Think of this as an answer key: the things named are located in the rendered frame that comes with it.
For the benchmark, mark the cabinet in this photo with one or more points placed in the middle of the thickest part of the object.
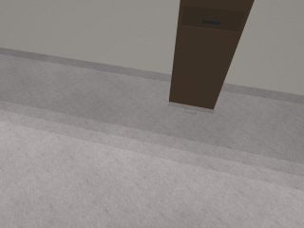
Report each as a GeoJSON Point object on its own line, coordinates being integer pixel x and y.
{"type": "Point", "coordinates": [202, 56]}

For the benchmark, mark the handle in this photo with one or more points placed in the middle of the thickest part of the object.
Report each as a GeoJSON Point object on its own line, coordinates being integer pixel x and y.
{"type": "Point", "coordinates": [212, 22]}

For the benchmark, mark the drawer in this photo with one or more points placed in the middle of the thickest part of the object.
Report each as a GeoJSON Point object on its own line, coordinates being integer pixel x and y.
{"type": "Point", "coordinates": [230, 19]}

